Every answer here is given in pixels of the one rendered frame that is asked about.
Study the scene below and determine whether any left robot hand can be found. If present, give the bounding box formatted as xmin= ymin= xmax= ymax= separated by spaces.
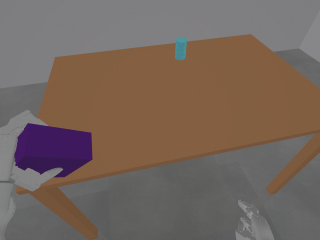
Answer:
xmin=0 ymin=110 xmax=63 ymax=192

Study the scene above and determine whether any sponge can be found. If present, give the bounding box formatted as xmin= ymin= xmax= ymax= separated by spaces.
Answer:
xmin=14 ymin=123 xmax=93 ymax=178

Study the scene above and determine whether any right robot hand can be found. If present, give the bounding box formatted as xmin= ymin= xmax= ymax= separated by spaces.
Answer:
xmin=235 ymin=199 xmax=275 ymax=240

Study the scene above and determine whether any table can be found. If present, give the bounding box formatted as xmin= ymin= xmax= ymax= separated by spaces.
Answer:
xmin=15 ymin=34 xmax=320 ymax=240

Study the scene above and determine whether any left robot forearm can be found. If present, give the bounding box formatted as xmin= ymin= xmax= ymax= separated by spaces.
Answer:
xmin=0 ymin=181 xmax=16 ymax=240

